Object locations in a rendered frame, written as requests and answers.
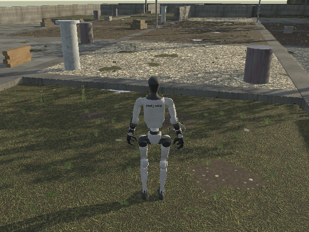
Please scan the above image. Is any left robot forearm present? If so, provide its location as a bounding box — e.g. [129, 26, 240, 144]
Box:
[128, 117, 136, 136]

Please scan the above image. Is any right robot forearm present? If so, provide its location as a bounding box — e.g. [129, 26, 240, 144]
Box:
[173, 117, 183, 138]

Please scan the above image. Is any humanoid robot head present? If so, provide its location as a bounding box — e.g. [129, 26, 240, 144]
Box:
[146, 76, 163, 100]

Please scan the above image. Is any left robot hand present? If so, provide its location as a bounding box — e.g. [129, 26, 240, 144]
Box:
[127, 135, 138, 145]

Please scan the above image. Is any robot right upper arm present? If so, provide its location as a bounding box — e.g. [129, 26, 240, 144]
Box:
[164, 98, 178, 125]

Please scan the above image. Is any robot left upper arm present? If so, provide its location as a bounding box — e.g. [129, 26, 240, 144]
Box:
[131, 98, 144, 124]

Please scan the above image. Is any robot left thigh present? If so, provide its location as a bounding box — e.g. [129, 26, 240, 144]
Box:
[138, 135, 149, 168]

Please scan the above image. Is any right robot hand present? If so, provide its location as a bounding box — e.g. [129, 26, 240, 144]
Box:
[173, 137, 184, 149]

